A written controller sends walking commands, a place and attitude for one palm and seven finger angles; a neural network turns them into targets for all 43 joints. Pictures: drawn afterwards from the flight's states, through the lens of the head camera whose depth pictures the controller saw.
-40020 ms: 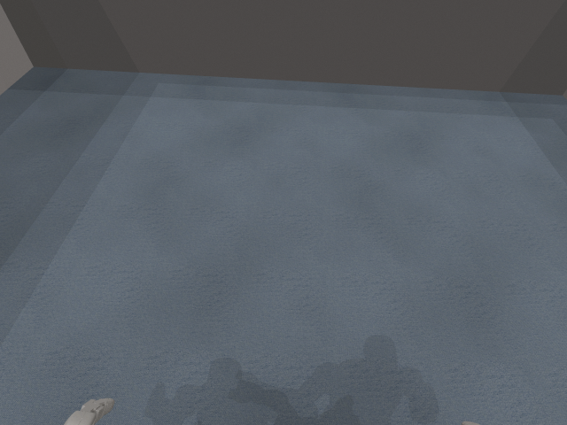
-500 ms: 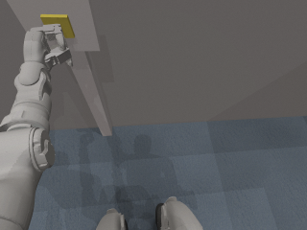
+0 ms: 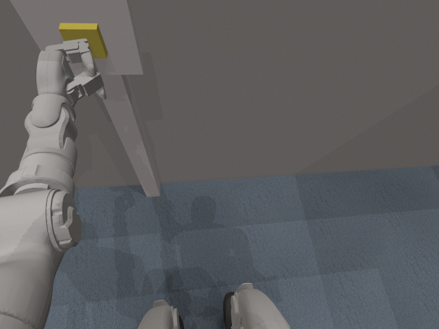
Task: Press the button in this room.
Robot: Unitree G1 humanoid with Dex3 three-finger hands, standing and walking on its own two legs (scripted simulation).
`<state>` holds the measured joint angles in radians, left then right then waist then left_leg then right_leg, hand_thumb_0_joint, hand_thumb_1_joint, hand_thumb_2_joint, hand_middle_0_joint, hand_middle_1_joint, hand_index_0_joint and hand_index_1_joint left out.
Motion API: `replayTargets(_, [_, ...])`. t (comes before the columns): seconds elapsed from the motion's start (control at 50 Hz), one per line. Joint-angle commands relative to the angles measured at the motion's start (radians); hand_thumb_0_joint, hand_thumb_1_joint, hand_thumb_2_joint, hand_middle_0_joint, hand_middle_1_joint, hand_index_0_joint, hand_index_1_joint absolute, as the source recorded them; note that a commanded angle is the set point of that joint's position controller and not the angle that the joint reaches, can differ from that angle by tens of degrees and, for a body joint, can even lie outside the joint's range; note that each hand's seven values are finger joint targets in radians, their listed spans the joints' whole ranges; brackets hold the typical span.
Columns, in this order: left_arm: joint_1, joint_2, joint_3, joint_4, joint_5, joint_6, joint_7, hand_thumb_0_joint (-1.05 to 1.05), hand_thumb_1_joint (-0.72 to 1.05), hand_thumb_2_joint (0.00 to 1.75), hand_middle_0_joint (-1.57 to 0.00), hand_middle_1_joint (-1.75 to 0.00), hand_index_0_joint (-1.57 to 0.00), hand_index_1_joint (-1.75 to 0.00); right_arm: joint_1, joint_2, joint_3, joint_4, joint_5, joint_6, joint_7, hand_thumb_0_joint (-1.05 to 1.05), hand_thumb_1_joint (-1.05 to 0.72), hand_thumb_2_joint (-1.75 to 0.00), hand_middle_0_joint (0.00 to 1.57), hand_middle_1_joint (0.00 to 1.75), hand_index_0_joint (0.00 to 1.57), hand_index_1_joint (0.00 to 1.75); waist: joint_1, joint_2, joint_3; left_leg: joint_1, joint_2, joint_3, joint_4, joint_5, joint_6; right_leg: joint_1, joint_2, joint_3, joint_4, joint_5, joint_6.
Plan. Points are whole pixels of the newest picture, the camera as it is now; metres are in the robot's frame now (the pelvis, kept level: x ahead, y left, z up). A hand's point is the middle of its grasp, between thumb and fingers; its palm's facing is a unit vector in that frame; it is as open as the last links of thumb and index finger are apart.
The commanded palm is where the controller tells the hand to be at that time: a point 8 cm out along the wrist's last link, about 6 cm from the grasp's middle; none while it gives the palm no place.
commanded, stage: pull the fist back off the button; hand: left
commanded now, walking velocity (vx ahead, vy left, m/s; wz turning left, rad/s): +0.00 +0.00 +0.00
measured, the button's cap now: (85, 38) +0.60 +0.17 +0.13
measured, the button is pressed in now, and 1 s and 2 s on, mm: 8 0 0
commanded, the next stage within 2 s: draw the hand back to the body in 0.70 s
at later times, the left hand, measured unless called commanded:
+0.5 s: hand (92, 101) +0.49 +0.16 +0.09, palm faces +0.00 -1.00 -0.02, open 3.1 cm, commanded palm +0.45 +0.20 +0.10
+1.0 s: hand (80, 123) +0.43 +0.16 +0.12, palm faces -0.01 -1.00 -0.04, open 3.1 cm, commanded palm +0.38 +0.22 +0.13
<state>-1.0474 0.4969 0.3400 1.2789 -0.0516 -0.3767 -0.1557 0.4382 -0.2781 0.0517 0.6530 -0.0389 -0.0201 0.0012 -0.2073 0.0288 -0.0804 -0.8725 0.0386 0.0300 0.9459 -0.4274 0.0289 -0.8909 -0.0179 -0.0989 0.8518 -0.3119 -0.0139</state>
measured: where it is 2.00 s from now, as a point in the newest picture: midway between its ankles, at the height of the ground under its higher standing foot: outside the picture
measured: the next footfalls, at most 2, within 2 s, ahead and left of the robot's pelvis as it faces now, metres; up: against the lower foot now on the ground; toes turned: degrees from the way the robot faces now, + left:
none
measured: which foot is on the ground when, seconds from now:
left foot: down 0.00-1.00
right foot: down 0.00-1.00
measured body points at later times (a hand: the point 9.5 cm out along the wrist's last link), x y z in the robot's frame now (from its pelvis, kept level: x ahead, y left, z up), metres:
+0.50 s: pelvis +0.05 +0.00 +0.02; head +0.13 +0.00 +0.46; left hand +0.49 +0.21 +0.09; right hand +0.10 -0.26 -0.10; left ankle +0.01 +0.10 -0.68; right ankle +0.05 -0.12 -0.68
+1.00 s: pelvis +0.05 -0.01 +0.03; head +0.09 -0.02 +0.48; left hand +0.42 +0.21 +0.12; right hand +0.15 -0.25 -0.08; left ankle +0.01 +0.10 -0.68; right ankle +0.05 -0.12 -0.68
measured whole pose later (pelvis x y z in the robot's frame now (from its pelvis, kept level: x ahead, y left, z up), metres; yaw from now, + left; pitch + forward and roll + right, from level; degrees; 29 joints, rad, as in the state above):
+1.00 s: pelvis +0.05 -0.01 +0.03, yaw -1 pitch +10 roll -1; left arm -0.34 0.26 0.23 0.57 -0.19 -0.28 -0.19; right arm 0.31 -0.24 0.02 0.58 0.03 0.02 -0.02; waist -0.06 0.04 -0.10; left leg -0.48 0.03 0.06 0.73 -0.43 0.02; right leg -0.54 -0.01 -0.06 0.71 -0.34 -0.01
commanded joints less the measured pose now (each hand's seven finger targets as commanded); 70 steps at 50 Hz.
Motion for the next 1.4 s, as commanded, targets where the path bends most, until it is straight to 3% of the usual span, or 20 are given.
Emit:
replayTargets(0.0, [-0.457, 0.179, 0.029, -0.270, -0.027, -0.068, 0.010, 0.00, 0.90, 0.90, -1.30, -1.50, -1.30, -1.50, 0.148, -0.181, -0.074, -0.062, 0.012, -0.003, -0.004, 0.00, -0.90, -0.90, 0.20, 0.30, 0.20, 0.30, -0.010, 0.090, -0.448, 0.326, -0.015, -0.087, -0.148, 0.192, -0.005, 0.221, 0.049, 0.061, -0.106, 0.077, -0.007])
replayTargets(0.16, [-0.291, 0.072, -0.012, -0.369, -0.050, -0.081, 0.013, 0.00, 0.90, 0.90, -1.30, -1.50, -1.30, -1.50, 0.105, -0.157, -0.085, -0.087, 0.025, 0.016, 0.000, 0.00, -0.90, -0.90, 0.20, 0.30, 0.20, 0.30, 0.036, 0.080, -0.433, 0.388, -0.015, -0.067, -0.166, 0.303, -0.010, 0.275, 0.049, 0.054, -0.102, 0.179, -0.011])
replayTargets(0.24, [-0.148, 0.089, 0.024, -0.411, -0.065, -0.070, 0.011, 0.00, 0.90, 0.90, -1.30, -1.50, -1.30, -1.50, 0.082, -0.149, -0.088, -0.109, 0.035, 0.028, -0.001, 0.00, -0.90, -0.90, 0.20, 0.30, 0.20, 0.30, 0.074, 0.003, -0.441, 0.358, -0.020, -0.041, -0.175, 0.365, -0.007, 0.391, 0.048, 0.064, -0.102, 0.288, -0.007])
replayTargets(0.3, [-0.093, 0.087, 0.026, -0.462, -0.065, -0.066, 0.007, 0.00, 0.90, 0.90, -1.30, -1.50, -1.30, -1.50, 0.064, -0.141, -0.090, -0.120, 0.041, 0.036, -0.003, 0.00, -0.90, -0.90, 0.20, 0.30, 0.20, 0.30, 0.090, 0.018, -0.412, 0.362, -0.020, -0.030, -0.181, 0.407, -0.007, 0.413, 0.045, 0.066, -0.101, 0.335, -0.008])
replayTargets(0.4, [0.053, 0.058, 0.022, -0.635, -0.102, -0.069, -0.003, 0.00, 0.90, 0.90, -1.30, -1.50, -1.30, -1.50, 0.030, -0.125, -0.095, -0.147, 0.051, 0.036, -0.006, 0.00, -0.90, -0.90, 0.20, 0.30, 0.20, 0.30, 0.123, 0.026, -0.476, 0.435, -0.017, -0.021, -0.188, 0.546, -0.008, 0.509, 0.042, 0.074, -0.105, 0.461, -0.007])
replayTargets(0.48, [0.160, -0.053, -0.068, -0.751, -0.125, -0.048, -0.023, 0.00, 0.90, 0.90, -1.30, -1.50, -1.30, -1.50, 0.000, -0.111, -0.098, -0.154, 0.062, 0.028, -0.006, 0.00, -0.90, -0.90, 0.20, 0.30, 0.20, 0.30, 0.118, 0.057, -0.455, 0.499, -0.007, -0.023, -0.199, 0.629, -0.012, 0.501, 0.040, 0.064, -0.121, 0.486, -0.004])
replayTargets(0.58, [0.248, -0.097, -0.111, -0.831, -0.140, -0.005, -0.025, 0.00, 0.90, 0.90, -1.30, -1.50, -1.30, -1.50, -0.035, -0.112, -0.101, -0.153, 0.071, 0.024, -0.010, 0.00, -0.90, -0.90, 0.20, 0.30, 0.20, 0.30, 0.114, 0.031, -0.385, 0.506, -0.010, -0.027, -0.217, 0.607, -0.014, 0.501, 0.036, 0.053, -0.141, 0.475, -0.001])
replayTargets(0.76, [0.125, -0.089, -0.119, -0.803, -0.111, -0.017, 0.021, 0.00, 0.90, 0.90, -1.30, -1.50, -1.30, -1.50, -0.071, -0.109, -0.089, -0.119, 0.060, 0.008, -0.025, 0.00, -0.90, -0.90, 0.20, 0.30, 0.20, 0.30, 0.103, 0.005, -0.346, 0.486, -0.027, -0.043, -0.223, 0.477, -0.021, 0.474, 0.029, 0.054, -0.135, 0.387, -0.006])
replayTargets(0.78, [0.140, -0.084, -0.105, -0.778, -0.111, -0.016, 0.021, 0.00, 0.90, 0.90, -1.30, -1.50, -1.30, -1.50, -0.078, -0.108, -0.089, -0.120, 0.061, 0.005, -0.025, 0.00, -0.90, -0.90, 0.20, 0.30, 0.20, 0.30, 0.110, 0.015, -0.358, 0.482, -0.030, -0.038, -0.222, 0.460, -0.021, 0.482, 0.027, 0.057, -0.134, 0.386, -0.006])
replayTargets(0.82, [0.250, -0.034, -0.056, -0.812, -0.117, -0.013, 0.014, 0.00, 0.90, 0.90, -1.30, -1.50, -1.30, -1.50, -0.097, -0.109, -0.085, -0.148, 0.062, 0.002, -0.025, 0.00, -0.90, -0.90, 0.20, 0.30, 0.20, 0.30, 0.157, 0.030, -0.410, 0.488, -0.034, -0.035, -0.238, 0.482, -0.022, 0.556, 0.023, 0.061, -0.132, 0.413, -0.012])
replayTargets(0.88, [0.417, -0.012, -0.024, -0.887, -0.140, 0.007, -0.010, 0.00, 0.90, 0.90, -1.30, -1.50, -1.30, -1.50, -0.121, -0.101, -0.082, -0.191, 0.069, -0.003, -0.023, 0.00, -0.90, -0.90, 0.20, 0.30, 0.20, 0.30, 0.196, 0.003, -0.464, 0.489, -0.032, -0.023, -0.262, 0.539, -0.017, 0.670, 0.018, 0.069, -0.140, 0.494, -0.012])
replayTargets(0.9, [0.473, -0.019, -0.023, -0.906, -0.150, 0.021, -0.021, 0.00, 0.90, 0.90, -1.30, -1.50, -1.30, -1.50, -0.135, -0.098, -0.079, -0.204, 0.074, -0.004, -0.023, 0.00, -0.90, -0.90, 0.20, 0.30, 0.20, 0.30, 0.207, 0.003, -0.436, 0.469, -0.033, -0.014, -0.275, 0.527, -0.015, 0.689, 0.016, 0.068, -0.151, 0.502, -0.013])
replayTargets(0.98, [0.507, -0.032, -0.036, -0.966, -0.182, 0.075, -0.053, 0.00, 0.90, 0.90, -1.30, -1.50, -1.30, -1.50, -0.179, -0.105, -0.074, -0.224, 0.091, -0.009, -0.035, 0.00, -0.90, -0.90, 0.20, 0.30, 0.20, 0.30, 0.183, -0.069, -0.272, 0.435, -0.033, -0.006, -0.324, 0.379, -0.006, 0.671, 0.020, 0.062, -0.210, 0.421, -0.006])
replayTargets(1.1, [0.545, -0.068, -0.084, -1.182, -0.213, 0.101, -0.085, 0.00, 0.90, 0.90, -1.30, -1.50, -1.30, -1.50, -0.232, -0.091, -0.062, -0.236, 0.099, -0.059, -0.059, 0.00, -0.90, -0.90, 0.20, 0.30, 0.20, 0.30, 0.179, 0.049, -0.239, 0.541, -0.034, -0.018, -0.368, 0.311, -0.005, 0.653, 0.020, 0.062, -0.265, 0.308, -0.012])
replayTargets(1.18, [0.608, -0.061, -0.083, -1.193, -0.225, 0.133, -0.096, 0.00, 0.90, 0.90, -1.30, -1.50, -1.30, -1.50, -0.257, -0.099, -0.054, -0.227, 0.102, -0.094, -0.073, 0.00, -0.90, -0.90, 0.20, 0.30, 0.20, 0.30, 0.179, -0.010, -0.153, 0.536, -0.033, -0.036, -0.400, 0.221, -0.004, 0.630, 0.020, 0.058, -0.302, 0.195, -0.008])
replayTargets(1.22, [0.631, -0.052, -0.076, -1.242, -0.228, 0.156, -0.101, 0.00, 0.90, 0.90, -1.30, -1.50, -1.30, -1.50, -0.277, -0.099, -0.052, -0.233, 0.103, -0.112, -0.079, 0.00, -0.90, -0.90, 0.20, 0.30, 0.20, 0.30, 0.193, 0.021, -0.165, 0.566, -0.035, -0.043, -0.414, 0.213, -0.006, 0.636, 0.017, 0.055, -0.309, 0.174, -0.011])
replayTargets(1.28, [0.720, -0.020, -0.033, -1.278, -0.239, 0.198, -0.109, 0.00, 0.90, 0.90, -1.30, -1.50, -1.30, -1.50, -0.299, -0.097, -0.045, -0.242, 0.103, -0.129, -0.084, 0.00, -0.90, -0.90, 0.20, 0.30, 0.20, 0.30, 0.215, -0.024, -0.161, 0.572, -0.037, -0.041, -0.428, 0.237, -0.004, 0.686, 0.014, 0.058, -0.323, 0.197, -0.009])
replayTargets(1.3, [0.726, 0.033, -0.080, -1.428, -0.110, 0.182, 0.024, 0.00, 0.90, 0.90, -1.30, -1.50, -1.30, -1.50, -0.324, -0.084, -0.051, -0.228, 0.088, -0.128, -0.093, 0.00, -0.90, -0.90, 0.20, 0.30, 0.20, 0.30, 0.237, -0.016, -0.114, 0.600, -0.037, -0.032, -0.474, 0.253, 0.005, 0.704, -0.007, 0.082, -0.385, 0.170, -0.016])
replayTargets(1.34, [0.893, -0.085, -0.135, -1.443, -0.086, 0.209, 0.121, 0.00, 0.90, 0.90, -1.30, -1.50, -1.30, -1.50, -0.327, -0.073, -0.044, -0.228, 0.080, -0.138, -0.094, 0.00, -0.90, -0.90, 0.20, 0.30, 0.20, 0.30, 0.226, -0.017, -0.054, 0.631, -0.030, -0.035, -0.506, 0.263, -0.001, 0.702, -0.008, 0.063, -0.406, 0.177, -0.013])
replayTargets(1.38, [0.968, -0.066, -0.125, -1.520, -0.061, 0.226, 0.168, 0.00, 0.90, 0.90, -1.30, -1.50, -1.30, -1.50, -0.333, -0.072, -0.041, -0.218, 0.076, -0.131, -0.092, 0.00, -0.90, -0.90, 0.20, 0.30, 0.20, 0.30, 0.235, -0.014, -0.061, 0.667, -0.022, -0.033, -0.528, 0.327, 0.000, 0.759, -0.004, 0.062, -0.424, 0.228, -0.015])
